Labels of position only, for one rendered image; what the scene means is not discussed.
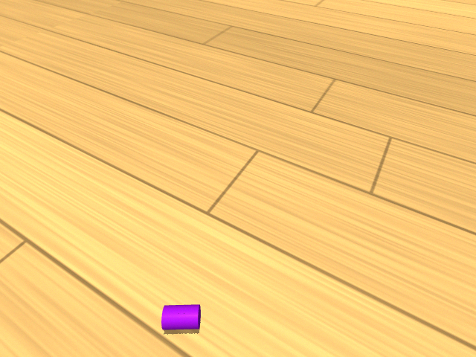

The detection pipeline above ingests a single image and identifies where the can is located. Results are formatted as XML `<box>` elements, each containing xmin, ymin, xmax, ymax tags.
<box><xmin>161</xmin><ymin>304</ymin><xmax>201</xmax><ymax>330</ymax></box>

